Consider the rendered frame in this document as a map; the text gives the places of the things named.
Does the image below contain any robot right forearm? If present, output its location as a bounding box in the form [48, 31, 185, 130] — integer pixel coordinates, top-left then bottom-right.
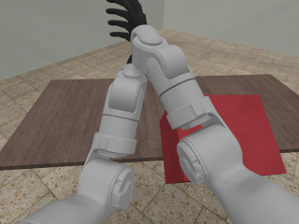
[130, 24, 243, 156]

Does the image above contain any carton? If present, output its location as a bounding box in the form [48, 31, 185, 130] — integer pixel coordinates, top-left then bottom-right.
[160, 94, 287, 184]

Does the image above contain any table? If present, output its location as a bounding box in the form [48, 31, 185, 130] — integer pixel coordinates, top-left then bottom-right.
[0, 74, 299, 171]

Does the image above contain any left robot upper arm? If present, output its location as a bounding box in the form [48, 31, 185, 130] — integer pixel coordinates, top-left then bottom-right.
[14, 157, 135, 224]

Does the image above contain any robot right hand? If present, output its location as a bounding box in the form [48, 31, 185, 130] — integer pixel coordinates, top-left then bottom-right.
[106, 0, 148, 42]

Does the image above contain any right robot upper arm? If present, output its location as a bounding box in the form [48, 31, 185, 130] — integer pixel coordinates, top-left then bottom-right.
[177, 122, 299, 224]

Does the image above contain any robot left forearm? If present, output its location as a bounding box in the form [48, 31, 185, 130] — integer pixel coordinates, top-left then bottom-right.
[77, 63, 148, 189]

